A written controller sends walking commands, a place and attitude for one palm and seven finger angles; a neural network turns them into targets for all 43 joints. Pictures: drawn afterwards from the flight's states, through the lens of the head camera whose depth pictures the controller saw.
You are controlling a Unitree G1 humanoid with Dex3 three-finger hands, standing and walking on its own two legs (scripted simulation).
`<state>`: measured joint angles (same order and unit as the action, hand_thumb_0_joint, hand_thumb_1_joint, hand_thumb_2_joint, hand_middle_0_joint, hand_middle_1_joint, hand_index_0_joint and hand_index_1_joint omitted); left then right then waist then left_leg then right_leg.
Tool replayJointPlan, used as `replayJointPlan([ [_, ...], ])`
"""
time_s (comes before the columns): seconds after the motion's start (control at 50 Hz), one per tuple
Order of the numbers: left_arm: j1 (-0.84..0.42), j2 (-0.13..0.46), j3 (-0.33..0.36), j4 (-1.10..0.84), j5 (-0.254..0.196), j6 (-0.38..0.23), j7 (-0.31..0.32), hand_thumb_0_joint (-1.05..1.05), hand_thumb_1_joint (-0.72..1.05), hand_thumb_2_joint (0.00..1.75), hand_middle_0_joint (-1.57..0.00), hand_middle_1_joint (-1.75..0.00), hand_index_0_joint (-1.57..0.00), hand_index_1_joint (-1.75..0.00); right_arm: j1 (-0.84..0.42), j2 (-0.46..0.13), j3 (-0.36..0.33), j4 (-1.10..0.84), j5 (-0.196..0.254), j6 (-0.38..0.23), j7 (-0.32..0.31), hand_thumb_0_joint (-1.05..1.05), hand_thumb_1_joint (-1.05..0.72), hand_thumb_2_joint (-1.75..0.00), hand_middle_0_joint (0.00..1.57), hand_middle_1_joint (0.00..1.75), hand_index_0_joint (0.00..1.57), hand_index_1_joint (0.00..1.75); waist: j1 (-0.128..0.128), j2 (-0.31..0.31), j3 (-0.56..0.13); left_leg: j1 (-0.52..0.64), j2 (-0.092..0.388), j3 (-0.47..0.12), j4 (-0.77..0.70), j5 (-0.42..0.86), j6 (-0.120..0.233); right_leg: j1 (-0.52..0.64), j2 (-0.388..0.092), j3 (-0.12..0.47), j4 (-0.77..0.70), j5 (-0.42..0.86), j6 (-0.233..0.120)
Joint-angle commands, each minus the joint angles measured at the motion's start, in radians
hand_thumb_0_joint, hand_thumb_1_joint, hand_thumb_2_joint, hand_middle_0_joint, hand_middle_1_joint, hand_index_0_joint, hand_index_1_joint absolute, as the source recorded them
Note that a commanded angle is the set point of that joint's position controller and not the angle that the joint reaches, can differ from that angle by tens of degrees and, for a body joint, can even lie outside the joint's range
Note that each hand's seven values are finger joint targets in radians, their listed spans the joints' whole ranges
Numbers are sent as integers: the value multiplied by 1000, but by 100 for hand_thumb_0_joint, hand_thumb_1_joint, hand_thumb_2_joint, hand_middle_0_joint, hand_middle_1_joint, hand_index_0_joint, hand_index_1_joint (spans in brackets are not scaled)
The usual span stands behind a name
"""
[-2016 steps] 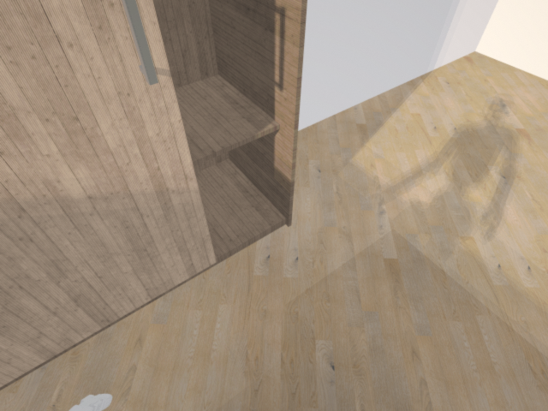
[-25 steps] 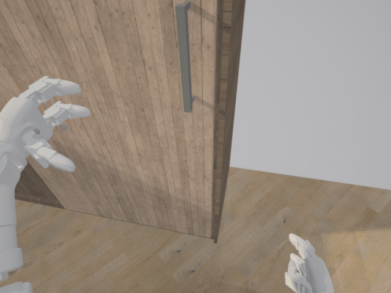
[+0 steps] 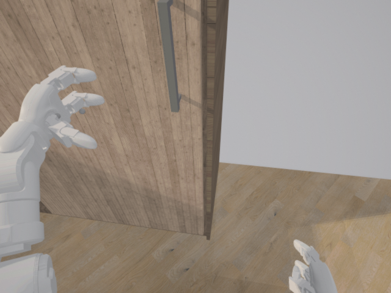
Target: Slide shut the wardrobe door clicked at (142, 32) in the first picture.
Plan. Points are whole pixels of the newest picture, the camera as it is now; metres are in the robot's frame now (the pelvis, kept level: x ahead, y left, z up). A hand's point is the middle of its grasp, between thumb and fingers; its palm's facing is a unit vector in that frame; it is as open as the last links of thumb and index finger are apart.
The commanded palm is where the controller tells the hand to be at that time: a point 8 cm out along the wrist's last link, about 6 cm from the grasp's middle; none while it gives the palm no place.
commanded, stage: move the hooked fingers beside the handle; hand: left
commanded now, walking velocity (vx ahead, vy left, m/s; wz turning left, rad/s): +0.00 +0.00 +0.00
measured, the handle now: (172, 60) +0.54 +0.10 +0.24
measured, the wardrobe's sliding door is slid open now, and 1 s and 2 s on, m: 0.01 0.01 0.01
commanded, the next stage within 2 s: feel for the door with the fingertips in 1.74 s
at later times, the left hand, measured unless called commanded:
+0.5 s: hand (115, 90) +0.42 +0.20 +0.23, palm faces -0.04 -1.00 -0.02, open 14.0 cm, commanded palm +0.40 +0.25 +0.23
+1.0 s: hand (142, 76) +0.48 +0.16 +0.23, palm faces -0.05 -1.00 -0.01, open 14.0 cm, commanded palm +0.46 +0.23 +0.23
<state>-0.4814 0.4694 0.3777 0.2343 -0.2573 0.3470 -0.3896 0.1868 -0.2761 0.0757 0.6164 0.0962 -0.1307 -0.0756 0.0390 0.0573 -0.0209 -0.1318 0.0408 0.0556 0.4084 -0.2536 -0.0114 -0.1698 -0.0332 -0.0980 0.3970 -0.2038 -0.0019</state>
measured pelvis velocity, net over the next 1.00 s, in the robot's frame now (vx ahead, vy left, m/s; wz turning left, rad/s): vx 0.01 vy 0.01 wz -0.03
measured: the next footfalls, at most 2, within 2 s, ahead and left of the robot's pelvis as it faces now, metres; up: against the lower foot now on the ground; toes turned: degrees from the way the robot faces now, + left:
none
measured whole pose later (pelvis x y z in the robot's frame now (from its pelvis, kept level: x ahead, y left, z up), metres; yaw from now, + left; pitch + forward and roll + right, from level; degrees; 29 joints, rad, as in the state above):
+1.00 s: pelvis +0.01 +0.01 +0.00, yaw -2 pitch +4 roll -1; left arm -0.97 0.42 0.30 0.88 -0.13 0.11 -0.22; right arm 0.31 -0.27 0.04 0.69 0.06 -0.12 -0.08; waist -0.06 0.04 -0.03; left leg -0.21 0.05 0.08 0.41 -0.26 0.00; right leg -0.26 -0.03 -0.07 0.39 -0.19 0.00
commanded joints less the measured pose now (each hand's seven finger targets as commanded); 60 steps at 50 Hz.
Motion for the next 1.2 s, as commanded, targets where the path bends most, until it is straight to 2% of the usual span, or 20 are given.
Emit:
replayJointPlan([
  [0.0, -496, 232, 21, -189, -13, -85, 21, 0, -50, 30, -30, -120, -30, -120, -139, -104, -42, -159, 2, -57, -14, 0, -90, -90, 20, 30, 20, 30, -22, 7, -258, 77, -40, -35, -38, 262, 31, 67, 26, 30, -26, 261, -20],
  [0.06, -498, 259, 42, -117, -8, -83, 35, 0, -50, 30, -30, -120, -30, -120, -123, -111, -45, -148, -1, -51, -17, 0, -90, -90, 20, 30, 20, 30, -14, -24, -256, 63, -41, -37, -34, 264, 32, 74, 27, 32, -30, 264, -21],
  [0.14, -581, 254, 20, -46, 10, -86, 51, 0, -50, 30, -30, -120, -30, -120, -116, -112, -45, -139, -1, -43, -21, 0, -90, -90, 20, 30, 20, 30, -30, -12, -255, 50, -40, -35, -36, 246, 34, 64, 22, 38, -31, 254, -20],
  [0.16, -577, 280, 43, -37, 9, -95, 58, 0, -50, 30, -30, -120, -30, -120, -110, -112, -47, -140, -3, -40, -21, 0, -90, -90, 20, 30, 20, 30, -19, -19, -262, 43, -41, -36, -34, 253, 33, 81, 22, 40, -33, 256, -22],
  [0.32, -715, 208, -36, 32, 25, -148, 72, 0, -50, 30, -30, -120, -30, -120, -74, -112, -56, -128, -5, -39, -25, 0, -90, -90, 20, 30, 20, 30, -46, 1, -320, 84, -35, -38, -26, 303, 33, 73, 22, 41, -18, 313, -25],
  [0.36, -675, 251, 5, 72, 29, -151, 83, 0, -50, 30, -30, -120, -30, -120, -62, -117, -58, -121, -7, -32, -23, 0, -90, -90, 20, 30, 20, 30, -30, -10, -323, 71, -33, -31, -24, 319, 33, 93, 23, 44, -20, 326, -26],
  [0.42, -686, 263, 23, 133, 34, -154, 97, 0, -50, 30, -30, -120, -30, -120, -46, -124, -62, -114, -8, -26, -22, 0, -90, -90, 20, 30, 20, 30, -32, -61, -309, 36, -31, -31, -32, 306, 35, 100, 21, 44, -15, 335, -23],
  [0.44, -694, 271, 22, 144, 41, -156, 99, 0, -50, 30, -30, -120, -30, -120, -42, -125, -63, -112, -7, -22, -22, 0, -90, -90, 20, 30, 20, 30, -34, -50, -310, 31, -31, -26, -31, 304, 36, 100, 19, 47, -15, 335, -22],
  [0.54, -822, 198, -59, 150, 51, -192, 105, 0, -50, 30, -30, -120, -30, -120, -18, -120, -71, -104, -7, -23, -26, 0, -90, -90, 20, 30, 20, 30, -68, -5, -315, 70, -28, -29, -24, 312, 36, 59, 25, 48, -19, 325, -24],
  [0.68, -910, 201, -51, 235, 67, -232, 138, 0, -50, 30, -30, -120, -30, -120, 35, -127, -78, -70, -19, -33, -24, 0, -90, -90, 20, 30, 20, 30, -72, 2, -351, 74, -29, -34, -15, 350, 34, 68, 28, 48, -11, 358, -27],
  [0.7, -901, 213, -39, 250, 73, -237, 143, 0, -50, 30, -30, -120, -30, -120, 39, -127, -79, -69, -20, -33, -21, 0, -90, -90, 20, 30, 20, 30, -68, -5, -362, 71, -28, -34, -15, 349, 33, 75, 27, 50, -9, 357, -27],
  [0.76, -900, 157, -79, 338, 77, -241, 152, 0, -50, 30, -30, -120, -30, -120, 58, -130, -82, -55, -22, -28, -20, 0, -90, -90, 20, 30, 20, 30, -81, -57, -314, 43, -24, -28, -20, 329, 35, 53, 30, 44, -13, 342, -23],
  [0.82, -975, 193, -58, 395, 94, -254, 169, 0, -50, 30, -30, -120, -30, -120, 82, -133, -82, -42, -25, -26, -21, 0, -90, -90, 20, 30, 20, 30, -92, -38, -311, 24, -26, -28, -17, 301, 36, 37, 26, 54, -12, 327, -21],
  [0.9, -1043, 219, -41, 386, 106, -311, 177, 0, -50, 30, -30, -120, -30, -120, 115, -131, -87, -39, -33, -33, -18, 0, -90, -90, 20, 30, 20, 30, -95, -36, -381, 46, -23, -26, -7, 344, 39, 68, 29, 60, -1, 372, -20],
  [0.94, -1021, 234, -20, 434, 110, -323, 175, 0, -50, 30, -30, -120, -30, -120, 132, -133, -90, -31, -35, -35, -17, 0, -90, -90, 20, 30, 20, 30, -91, -62, -379, 30, -21, -21, -5, 354, 40, 80, 30, 61, 3, 396, -20],
  [1.0, -950, 297, 33, 434, 116, -335, 163, 0, -50, 30, -30, -120, -30, -120, 137, -139, -92, -46, -34, -29, -11, 0, -90, -90, 20, 30, 20, 30, -64, -35, -410, 23, -22, -11, -9, 383, 40, 123, 29, 66, 6, 434, -22],
  [1.06, -882, 289, 27, 434, 109, -325, 141, 0, -50, 30, -30, -120, -30, -120, 137, -143, -97, -60, -30, -20, -8, 0, -90, -90, 20, 30, 20, 30, -61, -79, -380, -1, -20, -1, -18, 383, 42, 139, 30, 58, -2, 447, -19],
  [1.1, -894, 265, 6, 393, 103, -314, 126, 0, -50, 30, -30, -120, -30, -120, 127, -143, -99, -68, -27, -21, -8, 0, -90, -90, 20, 30, 20, 30, -68, -39, -369, 13, -22, 2, -19, 378, 43, 114, 33, 62, -6, 444, -19],
  [1.12, -878, 269, 11, 389, 98, -307, 122, 0, -50, 30, -30, -120, -30, -120, 125, -143, -100, -69, -23, -19, -9, 0, -90, -90, 20, 30, 20, 30, -68, -62, -360, 13, -22, 1, -17, 369, 45, 109, 34, 61, -8, 433, -18],
  [1.18, -934, 239, -23, 294, 87, -307, 113, 0, -50, 30, -30, -120, -30, -120, 115, -139, -101, -73, -22, -24, -10, 0, -90, -90, 20, 30, 20, 30, -85, 10, -373, 58, -21, -3, -14, 373, 42, 81, 39, 61, -18, 411, -21],
])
